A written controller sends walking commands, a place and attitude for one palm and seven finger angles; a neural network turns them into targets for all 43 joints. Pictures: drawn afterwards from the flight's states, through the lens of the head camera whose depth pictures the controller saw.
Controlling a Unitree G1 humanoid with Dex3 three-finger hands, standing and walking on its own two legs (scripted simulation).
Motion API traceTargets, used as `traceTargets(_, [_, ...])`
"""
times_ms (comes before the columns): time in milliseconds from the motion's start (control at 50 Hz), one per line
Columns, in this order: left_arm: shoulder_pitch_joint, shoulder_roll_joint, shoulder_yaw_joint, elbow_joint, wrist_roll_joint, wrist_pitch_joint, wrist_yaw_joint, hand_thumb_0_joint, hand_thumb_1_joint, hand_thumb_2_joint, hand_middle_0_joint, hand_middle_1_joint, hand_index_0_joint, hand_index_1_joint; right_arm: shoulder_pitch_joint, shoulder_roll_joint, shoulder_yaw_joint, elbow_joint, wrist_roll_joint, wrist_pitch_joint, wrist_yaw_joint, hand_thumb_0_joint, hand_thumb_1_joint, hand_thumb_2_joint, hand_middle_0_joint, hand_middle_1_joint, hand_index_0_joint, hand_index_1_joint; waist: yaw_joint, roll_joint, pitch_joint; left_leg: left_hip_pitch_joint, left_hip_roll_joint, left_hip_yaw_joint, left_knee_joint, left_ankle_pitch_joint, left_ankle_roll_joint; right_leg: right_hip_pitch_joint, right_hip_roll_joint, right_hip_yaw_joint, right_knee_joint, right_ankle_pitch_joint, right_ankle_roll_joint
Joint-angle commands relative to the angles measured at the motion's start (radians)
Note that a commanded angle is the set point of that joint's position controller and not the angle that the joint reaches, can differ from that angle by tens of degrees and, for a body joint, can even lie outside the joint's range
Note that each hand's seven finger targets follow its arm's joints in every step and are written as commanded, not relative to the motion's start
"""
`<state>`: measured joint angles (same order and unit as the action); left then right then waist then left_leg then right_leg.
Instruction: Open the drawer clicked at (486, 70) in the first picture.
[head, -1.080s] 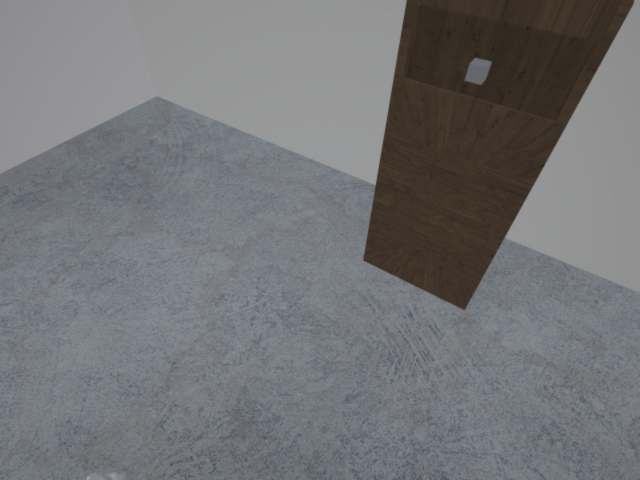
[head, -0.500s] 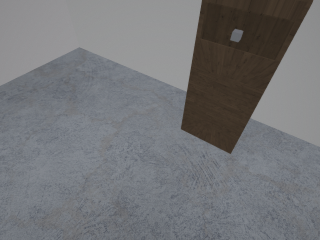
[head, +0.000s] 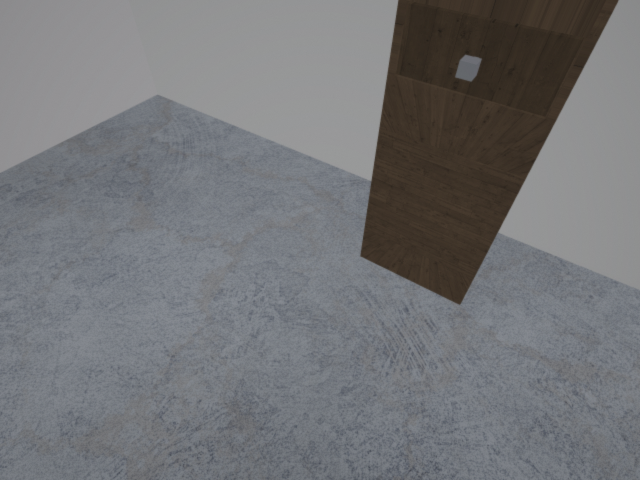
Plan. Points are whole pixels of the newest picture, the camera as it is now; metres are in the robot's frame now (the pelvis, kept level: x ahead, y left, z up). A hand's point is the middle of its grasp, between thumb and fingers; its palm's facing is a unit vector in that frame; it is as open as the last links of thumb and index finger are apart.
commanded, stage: look at it before walking up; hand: left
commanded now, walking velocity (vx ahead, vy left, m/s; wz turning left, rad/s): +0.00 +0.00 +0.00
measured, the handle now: (470, 65) +0.97 -0.30 +0.10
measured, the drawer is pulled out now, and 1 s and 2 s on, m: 0.00 0.00 0.00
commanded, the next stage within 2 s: walk to a spot facing it in 0.36 s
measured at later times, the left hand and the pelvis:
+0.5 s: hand out of the picture +0.10 +0.24 -0.16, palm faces -0.03 -0.94 -0.33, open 7.4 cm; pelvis +0.02 +0.00 +0.00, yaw +0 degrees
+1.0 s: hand out of the picture +0.08 +0.17 -0.18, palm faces -0.11 -0.97 -0.20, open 7.4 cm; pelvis +0.08 -0.01 -0.01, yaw -11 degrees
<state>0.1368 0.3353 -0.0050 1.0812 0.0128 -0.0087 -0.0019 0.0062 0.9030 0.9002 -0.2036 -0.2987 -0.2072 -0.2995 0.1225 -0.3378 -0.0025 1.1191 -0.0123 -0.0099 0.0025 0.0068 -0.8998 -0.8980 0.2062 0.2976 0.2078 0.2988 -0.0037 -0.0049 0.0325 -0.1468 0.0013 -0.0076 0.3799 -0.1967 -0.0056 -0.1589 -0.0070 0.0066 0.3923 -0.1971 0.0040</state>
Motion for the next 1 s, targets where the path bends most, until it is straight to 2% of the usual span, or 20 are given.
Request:
traceTargets(0, [-0.043, 0.213, 0.039, -0.061, -0.001, -0.022, 0.014, 0.000, 0.900, 0.900, -0.200, -0.300, -0.200, -0.300, -0.049, -0.203, -0.037, -0.069, 0.005, -0.021, -0.009, 0.000, -0.900, -0.900, 0.200, 0.300, 0.200, 0.300, 0.002, -0.004, -0.043, -0.003, 0.108, -0.097, -0.066, 0.065, 0.031, -0.008, -0.113, 0.111, -0.083, 0.037, -0.034])
traceTargets(100, [-0.044, 0.213, 0.039, -0.059, 0.000, -0.021, 0.014, 0.000, 0.900, 0.900, -0.200, -0.300, -0.200, -0.300, -0.053, -0.204, -0.037, -0.067, 0.005, -0.020, -0.009, 0.000, -0.900, -0.900, 0.200, 0.300, 0.200, 0.300, 0.003, 0.003, -0.040, -0.002, 0.109, -0.096, -0.071, 0.057, 0.031, -0.009, -0.113, 0.111, -0.087, 0.029, -0.033])
traceTargets(300, [-0.040, 0.215, 0.039, -0.058, -0.002, -0.024, 0.015, 0.000, 0.900, 0.900, -0.200, -0.300, -0.200, -0.300, -0.056, -0.206, -0.036, -0.067, 0.006, -0.023, -0.012, 0.000, -0.900, -0.900, 0.200, 0.300, 0.200, 0.300, 0.003, -0.004, -0.075, 0.031, 0.116, -0.086, -0.059, 0.146, 0.029, 0.026, -0.117, 0.100, -0.066, 0.155, -0.035])
traceTargets(440, [-0.048, 0.215, 0.040, -0.057, -0.002, -0.023, 0.016, 0.000, 0.900, 0.900, -0.200, -0.300, -0.200, -0.300, -0.066, -0.208, -0.035, -0.068, 0.006, -0.024, -0.014, 0.000, -0.900, -0.900, 0.200, 0.300, 0.200, 0.300, 0.004, 0.007, -0.066, 0.035, 0.118, -0.086, -0.067, 0.169, 0.029, 0.033, -0.116, 0.097, -0.064, 0.176, -0.033])
traceTargets(480, [-0.011, 0.142, 0.025, -0.041, -0.004, -0.008, 0.016, 0.000, 0.900, 0.900, -0.200, -0.300, -0.200, -0.300, -0.034, -0.134, -0.018, -0.053, 0.000, -0.013, -0.013, 0.000, -0.900, -0.900, 0.200, 0.300, 0.200, 0.300, 0.003, 0.009, -0.064, 0.046, 0.118, -0.058, -0.051, 0.094, 0.014, 0.011, -0.106, 0.106, -0.065, 0.107, -0.025])
traceTargets(520, [0.028, 0.101, 0.023, -0.041, 0.002, 0.012, 0.013, 0.000, 0.900, 0.900, -0.200, -0.300, -0.200, -0.300, 0.014, -0.091, -0.015, -0.050, -0.005, -0.002, -0.012, 0.000, -0.900, -0.900, 0.200, 0.300, 0.200, 0.300, 0.003, 0.005, -0.038, 0.025, 0.116, -0.037, -0.030, -0.048, 0.009, -0.036, -0.089, 0.126, -0.047, -0.043, -0.027])
traceTargets(580, [0.050, 0.097, 0.038, -0.079, 0.008, 0.026, -0.003, 0.000, 0.900, 0.900, -0.200, -0.300, -0.200, -0.300, 0.039, -0.111, -0.030, -0.080, -0.009, 0.003, -0.015, 0.000, -0.900, -0.900, 0.200, 0.300, 0.200, 0.300, 0.001, 0.027, 0.040, -0.022, 0.141, -0.054, -0.048, -0.239, 0.029, -0.138, -0.045, 0.142, -0.003, -0.209, -0.038])
traceTargets(640, [0.085, 0.077, 0.052, -0.121, 0.011, 0.023, -0.014, 0.000, 0.900, 0.900, -0.200, -0.300, -0.200, -0.300, 0.070, -0.134, -0.052, -0.114, -0.007, -0.002, -0.019, 0.000, -0.900, -0.900, 0.200, 0.300, 0.200, 0.300, 0.001, 0.088, 0.068, -0.010, 0.208, -0.114, -0.065, -0.304, 0.073, -0.226, 0.007, 0.105, 0.127, -0.212, -0.037])
traceTargets(680, [0.110, 0.044, 0.056, -0.141, 0.009, 0.013, -0.019, 0.000, 0.900, 0.900, -0.200, -0.300, -0.200, -0.300, 0.092, -0.144, -0.067, -0.130, -0.004, -0.011, -0.023, 0.000, -0.900, -0.900, 0.200, 0.300, 0.200, 0.300, 0.004, 0.155, 0.056, 0.035, 0.281, -0.160, -0.064, -0.206, 0.121, -0.267, 0.039, 0.033, 0.252, -0.173, -0.026])
traceTargets(700, [0.120, 0.026, 0.055, -0.139, 0.010, 0.008, -0.019, 0.000, 0.900, 0.900, -0.200, -0.300, -0.200, -0.300, 0.096, -0.133, -0.068, -0.132, -0.003, -0.013, -0.024, 0.000, -0.900, -0.900, 0.200, 0.300, 0.200, 0.300, 0.009, 0.165, 0.042, 0.049, 0.291, -0.143, -0.025, -0.069, 0.134, -0.256, 0.033, 0.008, 0.255, -0.185, -0.023])
traceTargets(720, [0.149, 0.020, 0.061, -0.140, 0.010, 0.004, -0.019, 0.000, 0.900, 0.900, -0.200, -0.300, -0.200, -0.300, 0.091, -0.118, -0.069, -0.141, -0.003, -0.013, -0.027, 0.000, -0.900, -0.900, 0.200, 0.300, 0.200, 0.300, 0.025, 0.141, 0.037, 0.018, 0.276, -0.087, 0.059, 0.049, 0.121, -0.192, 0.021, 0.007, 0.203, -0.156, -0.026])
traceTargets(740, [0.208, 0.029, 0.070, -0.126, 0.011, 0.000, -0.016, 0.000, 0.900, 0.900, -0.200, -0.300, -0.200, -0.300, 0.071, -0.099, -0.067, -0.152, -0.004, -0.010, -0.030, 0.000, -0.900, -0.900, 0.200, 0.300, 0.200, 0.300, 0.051, 0.065, 0.021, -0.068, 0.212, 0.001, 0.201, 0.084, 0.073, -0.075, -0.013, 0.075, 0.125, 0.020, -0.048])
traceTargets(760, [0.286, 0.094, 0.088, -0.102, 0.018, -0.008, -0.001, 0.000, 0.900, 0.900, -0.200, -0.300, -0.200, -0.300, 0.046, -0.047, -0.060, -0.182, 0.004, -0.011, -0.031, 0.000, -0.900, -0.900, 0.200, 0.300, 0.200, 0.300, 0.074, -0.171, -0.006, -0.275, 0.102, 0.125, 0.440, -0.016, -0.002, 0.104, -0.167, 0.328, 0.048, 0.287, -0.108])
traceTargets(780, [0.379, 0.137, 0.100, -0.081, 0.010, -0.013, 0.016, 0.000, 0.900, 0.900, -0.200, -0.300, -0.200, -0.300, -0.034, -0.010, -0.049, -0.227, 0.003, -0.011, -0.031, 0.000, -0.900, -0.900, 0.200, 0.300, 0.200, 0.300, 0.118, -0.320, 0.011, -0.465, 0.020, 0.109, 0.610, -0.410, -0.037, 0.192, -0.307, 0.545, -0.030, 0.678, -0.190])
traceTargets(800, [0.407, 0.121, 0.099, -0.075, 0.006, -0.011, 0.032, 0.000, 0.900, 0.900, -0.200, -0.300, -0.200, -0.300, -0.068, -0.010, -0.049, -0.240, 0.003, -0.011, -0.040, 0.000, -0.900, -0.900, 0.200, 0.300, 0.200, 0.300, 0.121, -0.231, 0.006, -0.508, 0.046, 0.021, 0.701, -0.431, -0.040, 0.211, -0.335, 0.567, -0.003, 0.858, -0.251])
traceTargets(820, [0.370, 0.096, 0.099, -0.082, 0.008, -0.006, 0.038, 0.000, 0.900, 0.900, -0.200, -0.300, -0.200, -0.300, -0.060, -0.003, -0.053, -0.236, 0.006, -0.013, -0.043, 0.000, -0.900, -0.900, 0.200, 0.300, 0.200, 0.300, 0.095, -0.122, 0.007, -0.536, 0.069, -0.004, 0.729, -0.387, -0.040, 0.247, -0.313, 0.493, 0.035, 0.870, -0.270])
traceTargets(840, [0.335, 0.082, 0.097, -0.096, 0.008, -0.001, 0.040, 0.000, 0.900, 0.900, -0.200, -0.300, -0.200, -0.300, -0.052, 0.007, -0.052, -0.231, 0.006, -0.010, -0.037, 0.000, -0.900, -0.900, 0.200, 0.300, 0.200, 0.300, 0.077, -0.071, -0.011, -0.515, 0.083, -0.003, 0.705, -0.349, -0.042, 0.232, -0.275, 0.422, 0.043, 0.791, -0.249])
traceTargets(860, [0.311, 0.068, 0.096, -0.109, 0.011, 0.001, 0.039, 0.000, 0.900, 0.900, -0.200, -0.300, -0.200, -0.300, -0.047, 0.023, -0.054, -0.227, 0.005, -0.003, -0.033, 0.000, -0.900, -0.900, 0.200, 0.300, 0.200, 0.300, 0.064, -0.065, -0.024, -0.481, 0.077, 0.014, 0.673, -0.320, -0.048, 0.198, -0.243, 0.381, 0.033, 0.734, -0.228])
traceTargets(900, [0.264, 0.058, 0.097, -0.126, 0.014, 0.003, 0.039, 0.000, 0.900, 0.900, -0.200, -0.300, -0.200, -0.300, -0.027, 0.043, -0.057, -0.227, 0.008, 0.007, -0.029, 0.000, -0.900, -0.900, 0.200, 0.300, 0.200, 0.300, 0.037, -0.097, -0.024, -0.416, 0.062, 0.026, 0.619, -0.254, -0.057, 0.117, -0.211, 0.353, 0.005, 0.639, -0.214])
traceTargets(980, [0.204, 0.062, 0.110, -0.152, 0.015, 0.009, 0.034, 0.000, 0.900, 0.900, -0.200, -0.300, -0.200, -0.300, -0.015, 0.059, -0.064, -0.243, 0.015, 0.013, -0.026, 0.000, -0.900, -0.900, 0.200, 0.300, 0.200, 0.300, 0.011, -0.136, -0.023, -0.300, 0.038, 0.037, 0.464, -0.165, -0.060, -0.001, -0.168, 0.338, 0.006, 0.543, -0.178])
